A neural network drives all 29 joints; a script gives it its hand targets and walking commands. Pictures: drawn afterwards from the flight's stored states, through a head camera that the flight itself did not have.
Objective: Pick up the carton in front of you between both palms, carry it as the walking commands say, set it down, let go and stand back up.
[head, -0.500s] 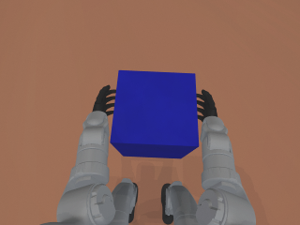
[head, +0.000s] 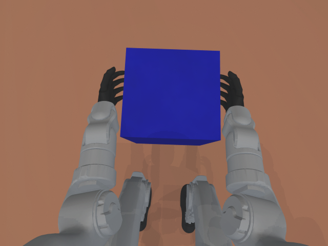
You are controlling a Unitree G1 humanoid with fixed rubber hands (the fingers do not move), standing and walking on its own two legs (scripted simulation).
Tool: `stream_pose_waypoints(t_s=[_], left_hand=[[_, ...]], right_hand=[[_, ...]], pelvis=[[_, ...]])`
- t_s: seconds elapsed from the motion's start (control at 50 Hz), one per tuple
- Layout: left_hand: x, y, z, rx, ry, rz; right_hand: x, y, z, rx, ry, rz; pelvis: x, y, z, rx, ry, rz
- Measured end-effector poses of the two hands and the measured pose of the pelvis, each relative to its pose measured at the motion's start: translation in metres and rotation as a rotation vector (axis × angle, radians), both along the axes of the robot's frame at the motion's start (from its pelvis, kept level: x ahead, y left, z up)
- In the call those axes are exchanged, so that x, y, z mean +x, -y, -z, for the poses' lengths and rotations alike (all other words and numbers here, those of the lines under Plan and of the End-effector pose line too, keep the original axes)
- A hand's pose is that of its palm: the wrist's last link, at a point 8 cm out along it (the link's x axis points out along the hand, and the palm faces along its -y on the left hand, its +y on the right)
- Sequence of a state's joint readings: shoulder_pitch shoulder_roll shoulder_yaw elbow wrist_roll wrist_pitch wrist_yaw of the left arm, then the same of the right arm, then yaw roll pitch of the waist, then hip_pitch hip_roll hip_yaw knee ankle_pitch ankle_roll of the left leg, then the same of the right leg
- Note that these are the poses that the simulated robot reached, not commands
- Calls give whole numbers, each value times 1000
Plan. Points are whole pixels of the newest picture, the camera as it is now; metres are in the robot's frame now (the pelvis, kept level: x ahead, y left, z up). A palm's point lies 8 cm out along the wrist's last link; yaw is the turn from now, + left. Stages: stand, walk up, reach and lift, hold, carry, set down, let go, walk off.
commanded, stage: set down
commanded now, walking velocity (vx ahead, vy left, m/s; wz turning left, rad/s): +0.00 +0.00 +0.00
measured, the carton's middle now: (170, 106) +0.45 +0.01 -0.16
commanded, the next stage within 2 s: none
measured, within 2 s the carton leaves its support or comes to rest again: rests again in 1.20 s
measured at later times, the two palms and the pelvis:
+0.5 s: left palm (122, 104) +0.47 +0.17 -0.24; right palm (215, 106) +0.49 -0.13 -0.24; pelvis -0.04 +0.00 -0.13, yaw +0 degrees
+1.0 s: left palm (129, 104) +0.51 +0.17 -0.38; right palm (205, 106) +0.53 -0.13 -0.38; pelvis -0.03 +0.00 -0.22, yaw +0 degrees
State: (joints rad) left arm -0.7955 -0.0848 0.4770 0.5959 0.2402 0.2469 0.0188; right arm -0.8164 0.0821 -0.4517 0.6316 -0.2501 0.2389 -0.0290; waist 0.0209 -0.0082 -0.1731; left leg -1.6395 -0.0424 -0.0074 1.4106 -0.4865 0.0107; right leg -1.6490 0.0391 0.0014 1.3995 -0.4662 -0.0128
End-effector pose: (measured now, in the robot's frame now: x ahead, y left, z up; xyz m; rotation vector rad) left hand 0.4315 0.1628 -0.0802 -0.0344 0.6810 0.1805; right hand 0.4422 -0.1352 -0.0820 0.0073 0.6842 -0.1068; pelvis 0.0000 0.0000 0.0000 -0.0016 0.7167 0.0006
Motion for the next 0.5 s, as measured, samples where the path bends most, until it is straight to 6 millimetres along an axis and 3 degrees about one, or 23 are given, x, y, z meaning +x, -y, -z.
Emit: stream_pose_waypoints(t_s=[0.28,0.5], left_hand=[[23,1,97,4,9,2],[41,-4,161,18,-14,5]], right_hand=[[24,1,97,-3,10,-4],[45,-3,162,-15,-13,-24]], pelvis=[[-26,1,81,4,-68,3],[-39,3,131,7,-73,5]])
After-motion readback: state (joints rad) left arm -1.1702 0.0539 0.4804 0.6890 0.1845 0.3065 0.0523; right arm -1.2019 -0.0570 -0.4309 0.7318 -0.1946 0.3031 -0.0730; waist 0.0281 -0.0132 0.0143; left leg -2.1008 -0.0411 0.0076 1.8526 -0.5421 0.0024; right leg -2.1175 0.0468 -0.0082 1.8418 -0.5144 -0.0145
